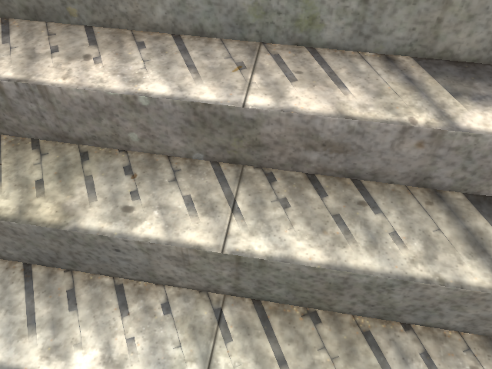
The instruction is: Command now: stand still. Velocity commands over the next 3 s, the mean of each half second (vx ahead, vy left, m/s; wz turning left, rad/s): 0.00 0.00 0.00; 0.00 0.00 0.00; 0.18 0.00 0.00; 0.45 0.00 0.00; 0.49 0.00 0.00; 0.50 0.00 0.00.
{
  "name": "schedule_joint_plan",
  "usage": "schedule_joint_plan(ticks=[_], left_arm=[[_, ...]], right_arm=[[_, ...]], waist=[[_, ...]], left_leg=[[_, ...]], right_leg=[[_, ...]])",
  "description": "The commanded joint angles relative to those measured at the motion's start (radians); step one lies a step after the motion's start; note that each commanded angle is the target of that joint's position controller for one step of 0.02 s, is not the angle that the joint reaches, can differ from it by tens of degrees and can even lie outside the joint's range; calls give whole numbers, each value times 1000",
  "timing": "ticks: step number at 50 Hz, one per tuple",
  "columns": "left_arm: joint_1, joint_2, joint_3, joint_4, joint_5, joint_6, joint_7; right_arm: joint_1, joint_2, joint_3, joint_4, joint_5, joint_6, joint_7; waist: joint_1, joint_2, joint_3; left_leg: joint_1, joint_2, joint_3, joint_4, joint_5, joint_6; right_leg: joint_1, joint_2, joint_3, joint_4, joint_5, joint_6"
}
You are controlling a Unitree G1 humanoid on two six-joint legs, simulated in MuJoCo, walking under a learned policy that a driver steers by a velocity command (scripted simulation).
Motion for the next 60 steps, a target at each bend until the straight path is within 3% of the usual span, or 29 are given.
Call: schedule_joint_plan(ticks=[1, 57, 58, 59, 60], left_arm=[[33, 107, 18, -27, 1, -4, 1], [40, 118, 13, -74, 3, -3, -2], [58, 97, 7, -62, 6, -3, -3], [64, 27, -28, -51, 32, 1, 0], [36, 51, -24, -54, 30, 2, 1]], right_arm=[[-7, -103, -20, -30, 0, -6, -4], [-27, -116, -20, 20, -3, -6, -3], [-10, -94, -13, 31, -6, -5, -2], [50, -13, 24, 59, -28, -4, 8], [33, -38, 18, 63, -27, -4, 11]], waist=[[-2, -6, -46], [-6, -1, -34], [-7, -2, -58], [-27, -9, -72], [-30, 1, -5]], left_leg=[[153, 94, -109, -19, 208, 42], [122, 99, -125, -25, 128, 33], [138, 96, -122, -40, 64, 30], [165, 137, -154, -118, 14, 0], [141, 121, -152, -132, -4, -13]], right_leg=[[-113, -74, 70, -78, 169, -22], [-126, -68, 70, -83, 79, -28], [-116, -65, 67, -101, 19, -27], [-88, -118, 137, -184, -22, -30], [-87, -105, 130, -192, -33, -26]])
